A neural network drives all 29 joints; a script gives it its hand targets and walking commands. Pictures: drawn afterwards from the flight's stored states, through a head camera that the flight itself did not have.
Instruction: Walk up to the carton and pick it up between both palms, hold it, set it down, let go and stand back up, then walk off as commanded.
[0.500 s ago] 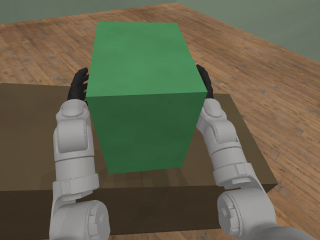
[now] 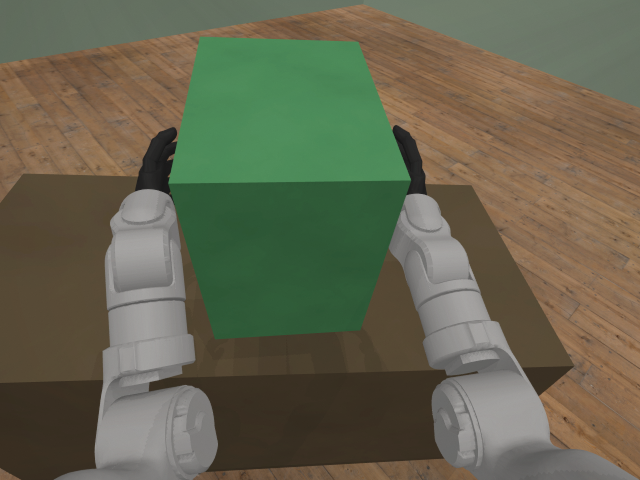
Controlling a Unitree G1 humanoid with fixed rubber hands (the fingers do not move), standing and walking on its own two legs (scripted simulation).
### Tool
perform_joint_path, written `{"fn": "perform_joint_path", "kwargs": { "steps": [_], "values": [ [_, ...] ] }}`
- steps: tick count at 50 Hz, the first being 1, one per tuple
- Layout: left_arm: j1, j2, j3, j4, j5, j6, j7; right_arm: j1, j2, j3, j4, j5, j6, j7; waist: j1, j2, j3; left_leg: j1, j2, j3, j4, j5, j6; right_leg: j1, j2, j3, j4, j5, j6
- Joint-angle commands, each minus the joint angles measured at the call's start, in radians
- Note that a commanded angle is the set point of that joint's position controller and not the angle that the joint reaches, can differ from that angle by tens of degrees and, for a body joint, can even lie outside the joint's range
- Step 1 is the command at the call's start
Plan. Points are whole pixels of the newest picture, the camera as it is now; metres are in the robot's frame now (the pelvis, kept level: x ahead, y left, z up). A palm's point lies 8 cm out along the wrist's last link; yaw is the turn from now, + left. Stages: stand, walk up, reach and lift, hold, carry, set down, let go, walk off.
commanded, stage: hold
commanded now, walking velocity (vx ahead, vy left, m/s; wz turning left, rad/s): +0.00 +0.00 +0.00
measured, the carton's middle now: (285, 193) +0.43 +0.02 +0.15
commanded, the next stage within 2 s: none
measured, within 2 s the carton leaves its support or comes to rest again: neither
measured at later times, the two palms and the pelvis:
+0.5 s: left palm (177, 201) +0.37 +0.14 +0.18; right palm (421, 208) +0.37 -0.15 +0.17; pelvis +0.01 +0.00 +0.00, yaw +0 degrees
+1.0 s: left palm (168, 193) +0.37 +0.15 +0.19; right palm (416, 194) +0.38 -0.14 +0.19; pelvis +0.00 +0.00 +0.00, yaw +0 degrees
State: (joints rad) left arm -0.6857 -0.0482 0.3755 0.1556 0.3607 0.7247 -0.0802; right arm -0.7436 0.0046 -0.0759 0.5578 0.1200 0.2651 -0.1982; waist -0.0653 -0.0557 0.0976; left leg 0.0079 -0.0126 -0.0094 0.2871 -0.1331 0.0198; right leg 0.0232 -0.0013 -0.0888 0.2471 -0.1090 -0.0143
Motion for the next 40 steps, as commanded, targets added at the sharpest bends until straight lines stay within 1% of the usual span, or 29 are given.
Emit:
{"fn": "perform_joint_path", "kwargs": {
  "steps": [1, 2, 3, 5, 6, 7, 8, 10, 12, 13, 14, 15, 16, 17, 18, 19, 20, 22, 23, 24, 28, 29, 32, 33, 35, 36, 37, 38, 40],
  "values": [
    [-0.586, -0.464, -0.495, -0.155, -0.163, -0.052, -0.093, -0.619, 0.417, 0.271, -0.203, 0.049, -0.069, 0.146, -0.043, 0.100, -0.451, 0.007, 0.010, 0.044, -0.041, 0.074, -0.028, 0.137, 0.053, -0.044, 0.022, 0.063, 0.023],
    [-0.584, -0.485, -0.546, -0.224, -0.183, -0.058, -0.087, -0.566, 0.418, 0.287, -0.215, 0.056, -0.074, 0.146, -0.066, 0.132, -0.487, 0.051, 0.013, 0.036, -0.024, 0.144, -0.049, 0.152, 0.055, -0.044, 0.027, 0.119, 0.021],
    [-0.588, -0.495, -0.567, -0.194, -0.182, -0.062, -0.082, -0.587, 0.399, 0.259, -0.200, 0.051, -0.079, 0.153, -0.075, 0.168, -0.470, 0.074, 0.021, 0.023, -0.023, 0.127, -0.069, 0.103, 0.056, -0.044, 0.016, 0.060, 0.013],
    [-0.582, -0.504, -0.602, -0.245, -0.189, -0.056, -0.075, -0.552, 0.396, 0.266, -0.196, 0.060, -0.085, 0.155, -0.096, 0.197, -0.471, 0.103, 0.020, 0.023, 0.001, 0.199, -0.082, 0.112, 0.053, -0.039, 0.018, 0.115, 0.016],
    [-0.582, -0.493, -0.583, -0.207, -0.167, -0.042, -0.069, -0.560, 0.383, 0.255, -0.165, 0.057, -0.071, 0.156, -0.093, 0.193, -0.423, 0.078, 0.014, 0.025, 0.002, 0.174, -0.078, 0.089, 0.053, -0.036, 0.015, 0.085, 0.012],
    [-0.509, -0.510, -0.593, -0.247, -0.159, -0.032, -0.075, -0.492, 0.389, 0.279, -0.197, 0.071, -0.073, 0.150, -0.096, 0.209, -0.431, 0.116, 0.019, 0.018, 0.009, 0.258, -0.090, 0.141, 0.049, -0.033, 0.015, 0.170, 0.013],
    [-0.485, -0.480, -0.555, -0.215, -0.145, -0.016, -0.075, -0.512, 0.367, 0.284, -0.185, 0.073, -0.060, 0.149, -0.076, 0.180, -0.403, 0.104, 0.009, 0.023, 0.012, 0.255, -0.078, 0.132, 0.049, -0.033, 0.006, 0.135, 0.011],
    [-0.444, -0.463, -0.542, -0.237, -0.139, -0.008, -0.094, -0.469, 0.391, 0.328, -0.219, 0.097, -0.048, 0.136, -0.079, 0.153, -0.382, 0.095, -0.014, 0.038, 0.027, 0.313, -0.068, 0.190, 0.041, -0.023, 0.006, 0.200, 0.024],
    [-0.426, -0.443, -0.497, -0.227, -0.099, 0.012, -0.114, -0.460, 0.403, 0.340, -0.193, 0.108, -0.025, 0.131, -0.058, 0.129, -0.333, 0.070, -0.017, 0.047, 0.013, 0.299, -0.051, 0.205, 0.040, -0.020, 0.008, 0.188, 0.029],
    [-0.412, -0.438, -0.488, -0.229, -0.091, 0.014, -0.121, -0.489, 0.433, 0.363, -0.250, 0.117, -0.034, 0.123, -0.048, 0.103, -0.370, 0.070, -0.028, 0.057, 0.017, 0.320, -0.042, 0.236, 0.039, -0.022, 0.002, 0.224, 0.036],
    [-0.387, -0.436, -0.495, -0.251, -0.095, 0.018, -0.118, -0.493, 0.413, 0.369, -0.277, 0.135, -0.038, 0.119, -0.046, 0.129, -0.379, 0.075, -0.021, 0.048, 0.026, 0.374, -0.051, 0.238, 0.046, -0.026, 0.017, 0.256, 0.035],
    [-0.399, -0.428, -0.466, -0.247, -0.090, 0.016, -0.126, -0.516, 0.421, 0.375, -0.296, 0.132, -0.032, 0.117, -0.032, 0.098, -0.347, 0.068, -0.021, 0.053, 0.021, 0.361, -0.046, 0.235, 0.043, -0.024, 0.018, 0.252, 0.042],
    [-0.422, -0.436, -0.491, -0.317, -0.122, 0.011, -0.119, -0.542, 0.410, 0.386, -0.357, 0.153, -0.044, 0.120, -0.032, 0.094, -0.411, 0.077, -0.010, 0.040, 0.029, 0.411, -0.049, 0.241, 0.060, -0.036, 0.035, 0.270, 0.038],
    [-0.383, -0.423, -0.477, -0.273, -0.109, 0.017, -0.127, -0.516, 0.422, 0.419, -0.381, 0.149, -0.037, 0.107, -0.032, 0.075, -0.376, 0.080, -0.021, 0.049, 0.032, 0.428, -0.041, 0.263, 0.046, -0.020, 0.026, 0.337, 0.045],
    [-0.420, -0.440, -0.494, -0.314, -0.132, -0.004, -0.122, -0.583, 0.443, 0.444, -0.456, 0.173, -0.056, 0.111, -0.013, 0.056, -0.445, 0.066, -0.026, 0.051, 0.035, 0.431, -0.038, 0.263, 0.055, -0.029, 0.040, 0.365, 0.051],
    [-0.440, -0.435, -0.487, -0.276, -0.134, -0.016, -0.113, -0.616, 0.462, 0.462, -0.443, 0.165, -0.050, 0.110, -0.003, 0.035, -0.424, 0.043, -0.024, 0.047, 0.026, 0.367, -0.033, 0.253, 0.052, -0.028, 0.044, 0.323, 0.052],
    [-0.437, -0.444, -0.518, -0.332, -0.165, -0.021, -0.106, -0.614, 0.474, 0.486, -0.514, 0.173, -0.058, 0.104, -0.008, 0.026, -0.499, 0.051, -0.022, 0.044, 0.036, 0.409, -0.026, 0.282, 0.057, -0.025, 0.053, 0.386, 0.055],
    [-0.461, -0.435, -0.516, -0.319, -0.161, -0.033, -0.093, -0.608, 0.460, 0.488, -0.481, 0.162, -0.055, 0.109, 0.004, 0.039, -0.490, 0.051, -0.017, 0.044, 0.031, 0.364, -0.025, 0.252, 0.056, -0.023, 0.052, 0.329, 0.051],
    [-0.506, -0.419, -0.507, -0.234, -0.170, -0.036, -0.095, -0.654, 0.456, 0.468, -0.455, 0.126, -0.049, 0.113, -0.001, -0.006, -0.446, 0.031, -0.014, 0.042, 0.018, 0.270, -0.011, 0.203, 0.050, -0.021, 0.034, 0.241, 0.048],
    [-0.421, -0.421, -0.501, -0.282, -0.162, -0.034, -0.102, -0.546, 0.486, 0.488, -0.468, 0.126, -0.045, 0.101, -0.006, -0.018, -0.472, 0.064, -0.021, 0.058, 0.020, 0.299, -0.003, 0.244, 0.039, -0.010, 0.025, 0.327, 0.052],
    [-0.465, -0.383, -0.429, -0.144, -0.129, -0.025, -0.103, -0.556, 0.431, 0.408, -0.315, 0.092, -0.018, 0.119, 0.002, -0.012, -0.396, -0.006, -0.018, 0.056, -0.024, 0.112, 0.015, 0.179, 0.034, -0.012, 0.001, 0.106, 0.045],
    [-0.396, -0.358, -0.400, -0.154, -0.117, -0.021, -0.113, -0.483, 0.450, 0.410, -0.314, 0.084, -0.012, 0.108, 0.003, -0.037, -0.405, -0.006, -0.029, 0.067, -0.025, 0.121, 0.024, 0.219, 0.018, 0.000, -0.003, 0.156, 0.056],
    [-0.499, -0.386, -0.415, -0.129, -0.127, -0.019, -0.128, -0.532, 0.439, 0.321, -0.213, 0.056, -0.005, 0.121, -0.025, 0.013, -0.358, -0.047, -0.020, 0.063, -0.058, 0.010, 0.020, 0.155, 0.024, -0.017, -0.007, 0.025, 0.044],
    [-0.498, -0.414, -0.433, -0.185, -0.133, -0.026, -0.130, -0.516, 0.453, 0.326, -0.239, 0.073, -0.015, 0.124, -0.027, 0.044, -0.399, -0.020, -0.019, 0.063, -0.047, 0.071, 0.004, 0.179, 0.026, -0.020, -0.002, 0.075, 0.034],
    [-0.571, -0.410, -0.444, -0.130, -0.138, -0.041, -0.126, -0.575, 0.450, 0.285, -0.206, 0.053, -0.029, 0.131, -0.034, 0.075, -0.383, -0.042, -0.017, 0.065, -0.046, 0.025, 0.000, 0.154, 0.015, -0.010, -0.007, 0.017, 0.035],
    [-0.566, -0.421, -0.465, -0.178, -0.147, -0.039, -0.122, -0.549, 0.445, 0.282, -0.215, 0.047, -0.031, 0.129, -0.053, 0.085, -0.387, -0.031, -0.017, 0.061, -0.041, 0.057, -0.006, 0.170, 0.023, -0.022, 0.008, 0.081, 0.030],
    [-0.593, -0.422, -0.470, -0.124, -0.151, -0.040, -0.126, -0.599, 0.436, 0.260, -0.202, 0.027, -0.038, 0.131, -0.058, 0.097, -0.385, -0.048, -0.023, 0.069, -0.049, 0.004, -0.009, 0.151, 0.017, -0.023, -0.002, 0.023, 0.030],
    [-0.606, -0.456, -0.535, -0.203, -0.166, -0.054, -0.110, -0.583, 0.442, 0.262, -0.209, 0.035, -0.052, 0.136, -0.068, 0.145, -0.413, -0.043, -0.016, 0.054, -0.041, 0.032, -0.027, 0.157, 0.024, -0.035, 0.018, 0.052, 0.027],
    [-0.643, -0.466, -0.560, -0.196, -0.174, -0.058, -0.097, -0.623, 0.429, 0.245, -0.204, 0.022, -0.068, 0.141, -0.074, 0.177, -0.424, -0.023, -0.001, 0.041, -0.043, 0.011, -0.041, 0.144, 0.026, -0.032, 0.019, 0.040, 0.023]
  ]
}}
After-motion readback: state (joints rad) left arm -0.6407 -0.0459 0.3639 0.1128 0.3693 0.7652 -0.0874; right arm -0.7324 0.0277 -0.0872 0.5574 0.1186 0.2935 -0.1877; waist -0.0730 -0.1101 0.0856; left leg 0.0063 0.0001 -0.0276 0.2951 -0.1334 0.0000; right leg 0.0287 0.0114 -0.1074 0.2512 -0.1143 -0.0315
